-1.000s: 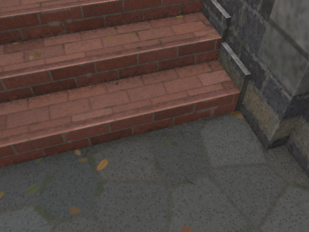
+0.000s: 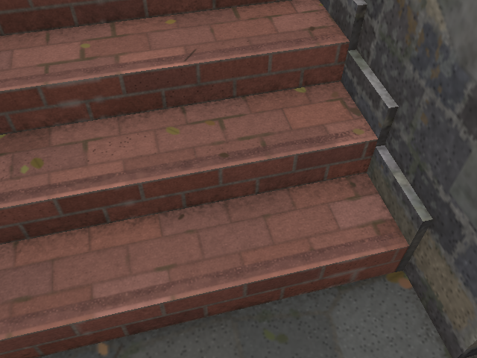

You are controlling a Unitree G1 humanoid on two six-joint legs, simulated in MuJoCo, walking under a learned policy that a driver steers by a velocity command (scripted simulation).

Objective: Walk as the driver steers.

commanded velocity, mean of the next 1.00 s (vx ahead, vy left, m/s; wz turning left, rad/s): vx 0.27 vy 0.00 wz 0.56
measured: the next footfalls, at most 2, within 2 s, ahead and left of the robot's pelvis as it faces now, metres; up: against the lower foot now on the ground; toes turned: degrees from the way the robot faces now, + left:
right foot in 0.22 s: +0.29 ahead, -0.15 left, +0.00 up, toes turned +11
left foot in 0.66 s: +0.36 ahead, +0.11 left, +0.00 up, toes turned +24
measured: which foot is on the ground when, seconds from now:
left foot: down 0.00-0.24, up 0.26-0.64, down 0.66-1.00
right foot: up 0.00-0.20, down 0.22-0.66, up 0.68-1.00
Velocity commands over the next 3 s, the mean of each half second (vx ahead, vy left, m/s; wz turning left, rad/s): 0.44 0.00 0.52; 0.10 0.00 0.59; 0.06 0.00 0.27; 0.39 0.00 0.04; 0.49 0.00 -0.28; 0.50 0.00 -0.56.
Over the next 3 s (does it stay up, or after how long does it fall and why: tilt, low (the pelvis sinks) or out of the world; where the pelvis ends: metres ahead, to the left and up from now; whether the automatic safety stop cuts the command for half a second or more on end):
stays up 0.74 0.34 0.14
